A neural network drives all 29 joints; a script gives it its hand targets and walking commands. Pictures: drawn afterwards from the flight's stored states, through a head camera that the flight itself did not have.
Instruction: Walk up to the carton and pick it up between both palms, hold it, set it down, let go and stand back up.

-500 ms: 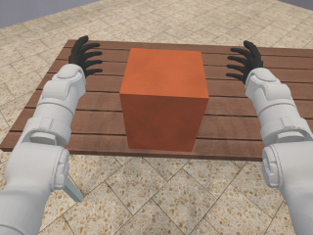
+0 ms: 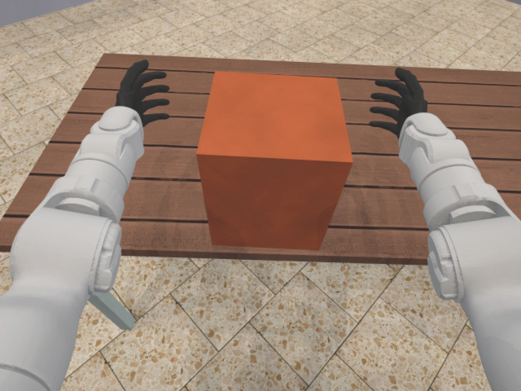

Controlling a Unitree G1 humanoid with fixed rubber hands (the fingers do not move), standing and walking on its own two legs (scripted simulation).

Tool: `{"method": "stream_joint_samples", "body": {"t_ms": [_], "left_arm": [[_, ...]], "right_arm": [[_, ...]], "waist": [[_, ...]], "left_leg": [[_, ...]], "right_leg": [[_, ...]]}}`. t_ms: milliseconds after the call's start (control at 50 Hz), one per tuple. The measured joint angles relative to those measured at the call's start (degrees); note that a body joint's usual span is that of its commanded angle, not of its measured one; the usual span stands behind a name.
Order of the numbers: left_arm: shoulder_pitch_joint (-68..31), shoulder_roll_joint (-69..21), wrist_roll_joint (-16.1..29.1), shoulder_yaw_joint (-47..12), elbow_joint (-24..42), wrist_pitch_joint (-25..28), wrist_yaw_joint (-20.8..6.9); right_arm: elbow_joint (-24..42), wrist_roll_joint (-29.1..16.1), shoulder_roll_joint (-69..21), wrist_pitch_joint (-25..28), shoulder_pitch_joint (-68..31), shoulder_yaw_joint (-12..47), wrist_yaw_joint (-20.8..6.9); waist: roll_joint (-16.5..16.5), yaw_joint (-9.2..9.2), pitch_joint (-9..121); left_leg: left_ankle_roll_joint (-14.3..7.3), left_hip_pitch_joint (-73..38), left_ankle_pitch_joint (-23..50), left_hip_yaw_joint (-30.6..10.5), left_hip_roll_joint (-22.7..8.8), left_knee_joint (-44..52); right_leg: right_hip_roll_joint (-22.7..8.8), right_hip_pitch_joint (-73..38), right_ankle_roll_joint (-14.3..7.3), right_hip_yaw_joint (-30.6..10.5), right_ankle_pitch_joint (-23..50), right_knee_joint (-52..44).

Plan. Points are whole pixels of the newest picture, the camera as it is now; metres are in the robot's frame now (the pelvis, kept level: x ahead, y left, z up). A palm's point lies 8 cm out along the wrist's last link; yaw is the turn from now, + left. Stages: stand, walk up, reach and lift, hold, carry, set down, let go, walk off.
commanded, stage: reach and lift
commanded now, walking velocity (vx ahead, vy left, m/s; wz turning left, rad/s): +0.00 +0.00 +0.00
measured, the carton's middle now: (270, 166) +0.48 +0.00 +0.04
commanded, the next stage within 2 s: none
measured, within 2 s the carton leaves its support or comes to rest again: neither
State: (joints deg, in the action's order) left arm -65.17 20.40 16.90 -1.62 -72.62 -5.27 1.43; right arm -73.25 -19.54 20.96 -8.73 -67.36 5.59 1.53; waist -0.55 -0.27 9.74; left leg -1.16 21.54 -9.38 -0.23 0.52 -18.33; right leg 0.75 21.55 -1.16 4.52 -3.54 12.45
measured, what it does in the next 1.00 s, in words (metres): stands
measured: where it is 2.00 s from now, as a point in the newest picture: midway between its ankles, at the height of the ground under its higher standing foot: outside the picture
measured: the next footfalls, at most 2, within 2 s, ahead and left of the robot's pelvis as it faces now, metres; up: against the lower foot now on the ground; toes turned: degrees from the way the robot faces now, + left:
none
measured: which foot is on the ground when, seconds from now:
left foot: down 0.00-1.00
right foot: down 0.00-1.00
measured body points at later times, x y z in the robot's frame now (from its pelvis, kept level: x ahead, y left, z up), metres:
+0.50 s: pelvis -0.01 +0.00 -0.01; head +0.07 -0.01 +0.43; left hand +0.47 +0.20 +0.09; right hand +0.47 -0.20 +0.10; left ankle -0.02 +0.10 -0.75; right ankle +0.01 -0.11 -0.75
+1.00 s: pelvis -0.01 +0.00 +0.00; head +0.06 -0.01 +0.44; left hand +0.47 +0.15 +0.11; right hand +0.47 -0.16 +0.11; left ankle -0.02 +0.10 -0.75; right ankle +0.01 -0.11 -0.75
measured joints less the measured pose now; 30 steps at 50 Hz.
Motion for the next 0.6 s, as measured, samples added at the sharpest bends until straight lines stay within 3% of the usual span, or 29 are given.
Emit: {"method": "stream_joint_samples", "body": {"t_ms": [160, 360, 480, 600], "left_arm": [[7.1, -3.2, 0.8, -2.6, 2.1, 7.5, 2.5], [1.8, -4.3, 1.6, -0.4, -9.5, 16.8, 1.8], [2.1, -3.8, 3.0, -1.6, -11.3, 20.0, 1.4], [2.2, -4.9, 2.2, -1.8, -9.4, 20.0, 1.7]], "right_arm": [[-1.3, 1.4, -2.0, 8.1, 5.2, -2.6, -1.8], [-5.7, -0.3, -2.0, 15.0, 2.9, 1.4, -1.4], [-5.6, -0.3, -3.2, 16.7, 3.7, 1.4, -1.4], [-5.0, 1.6, -4.3, 16.7, 3.4, -0.9, -1.2]], "waist": [[-0.2, 1.1, 2.6], [-0.5, 2.11, 4.5], [-0.3, 1.77, 5.7], [-0.5, 1.86, 5.8]], "left_leg": [[0.3, 6.7, -0.7, 1.0, -0.4, -2.8], [-0.1, 13.3, -0.7, 2.1, -0.7, -4.9], [0.1, 15.2, 0.2, 1.8, -0.3, -4.4], [0.4, 16.2, 0.4, 1.5, -0.5, -4.6]], "right_leg": [[0.3, 6.6, 0.0, -1.0, 0.1, 1.9], [0.5, 14.0, 0.3, -2.0, 0.2, 4.8], [0.1, 16.2, 0.1, -1.7, 0.3, 5.2], [0.2, 16.7, -0.1, -1.3, 0.8, 4.6]]}}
